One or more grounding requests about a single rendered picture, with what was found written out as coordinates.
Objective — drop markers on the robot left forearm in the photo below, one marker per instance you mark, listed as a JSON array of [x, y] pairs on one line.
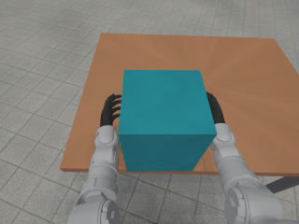
[[101, 181]]

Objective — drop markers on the carton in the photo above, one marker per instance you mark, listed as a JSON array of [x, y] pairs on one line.
[[166, 124]]

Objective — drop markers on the robot right upper arm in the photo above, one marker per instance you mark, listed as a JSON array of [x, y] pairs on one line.
[[246, 205]]

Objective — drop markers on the table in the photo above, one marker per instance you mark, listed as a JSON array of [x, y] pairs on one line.
[[252, 79]]

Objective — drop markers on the robot left hand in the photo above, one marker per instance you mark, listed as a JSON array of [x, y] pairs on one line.
[[107, 116]]

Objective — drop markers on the robot right forearm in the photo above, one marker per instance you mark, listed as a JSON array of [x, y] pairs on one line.
[[230, 163]]

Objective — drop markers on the robot left upper arm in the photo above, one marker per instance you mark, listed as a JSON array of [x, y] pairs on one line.
[[103, 211]]

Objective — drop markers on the robot right hand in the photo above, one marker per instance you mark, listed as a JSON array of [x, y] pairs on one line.
[[215, 108]]

